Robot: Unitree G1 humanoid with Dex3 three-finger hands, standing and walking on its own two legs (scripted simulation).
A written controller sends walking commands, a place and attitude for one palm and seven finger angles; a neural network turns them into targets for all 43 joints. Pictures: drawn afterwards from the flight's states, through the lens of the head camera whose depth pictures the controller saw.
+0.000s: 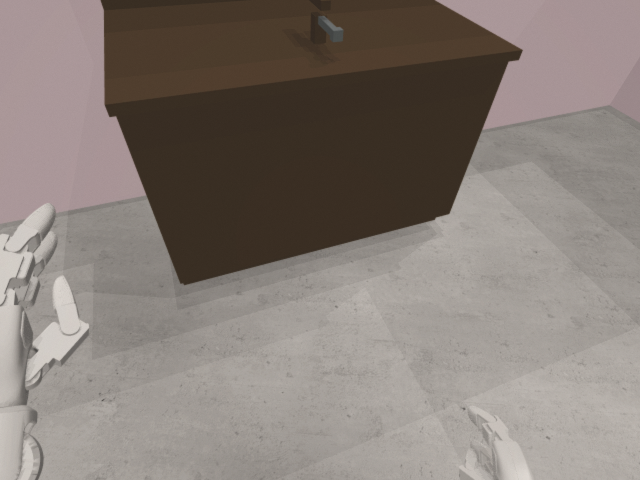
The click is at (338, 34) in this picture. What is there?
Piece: tap's lever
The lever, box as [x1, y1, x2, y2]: [330, 27, 343, 41]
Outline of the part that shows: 330,28 330,39 332,41 342,40 343,30 340,27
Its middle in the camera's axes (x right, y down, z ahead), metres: +0.04 -0.54 +1.02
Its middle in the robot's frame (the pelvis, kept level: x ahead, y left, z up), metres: +1.14 +0.04 +0.10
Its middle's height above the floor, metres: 0.87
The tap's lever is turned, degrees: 0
